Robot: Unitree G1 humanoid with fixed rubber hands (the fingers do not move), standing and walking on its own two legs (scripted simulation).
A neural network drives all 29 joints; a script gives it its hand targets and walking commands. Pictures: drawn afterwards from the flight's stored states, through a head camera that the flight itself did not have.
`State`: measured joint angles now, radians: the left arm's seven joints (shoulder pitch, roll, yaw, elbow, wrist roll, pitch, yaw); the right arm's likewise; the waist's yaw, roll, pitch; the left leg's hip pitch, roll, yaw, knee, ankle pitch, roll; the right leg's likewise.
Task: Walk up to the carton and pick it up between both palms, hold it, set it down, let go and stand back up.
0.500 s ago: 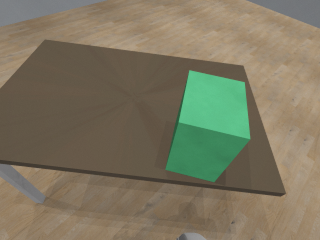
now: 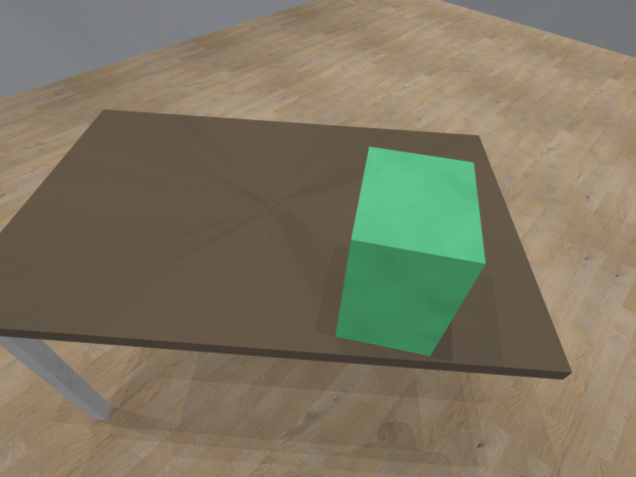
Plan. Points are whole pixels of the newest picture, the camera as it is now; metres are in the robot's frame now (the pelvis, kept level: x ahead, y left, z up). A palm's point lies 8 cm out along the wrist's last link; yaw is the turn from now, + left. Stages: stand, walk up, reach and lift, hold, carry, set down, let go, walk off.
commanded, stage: walk up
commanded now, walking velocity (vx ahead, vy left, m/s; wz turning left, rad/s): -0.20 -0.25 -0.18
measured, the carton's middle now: (400, 254) +0.45 -0.13 -0.02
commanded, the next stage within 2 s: none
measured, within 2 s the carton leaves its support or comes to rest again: neither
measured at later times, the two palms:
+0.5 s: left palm out of the picture -0.05 +0.15 -0.15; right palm out of the picture -0.09 -0.36 -0.18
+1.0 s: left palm out of the picture -0.20 +0.01 -0.10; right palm out of the picture -0.11 -0.41 -0.17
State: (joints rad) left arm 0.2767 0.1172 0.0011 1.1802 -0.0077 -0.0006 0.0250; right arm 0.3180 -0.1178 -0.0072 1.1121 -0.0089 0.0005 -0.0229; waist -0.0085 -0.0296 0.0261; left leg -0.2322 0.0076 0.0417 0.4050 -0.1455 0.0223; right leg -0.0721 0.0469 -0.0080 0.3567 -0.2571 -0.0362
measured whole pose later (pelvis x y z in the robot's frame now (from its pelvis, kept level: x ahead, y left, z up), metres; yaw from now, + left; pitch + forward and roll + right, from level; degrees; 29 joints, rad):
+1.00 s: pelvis -0.09 -0.18 +0.01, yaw -2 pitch +0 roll +5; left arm 0.54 0.03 -0.01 1.12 0.01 -0.06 0.04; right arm 0.29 -0.25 -0.09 1.14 -0.03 0.06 0.02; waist 0.06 0.08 -0.01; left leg -0.42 0.01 0.03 0.99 -0.16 -0.09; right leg -0.10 0.01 -0.06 0.32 -0.23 -0.09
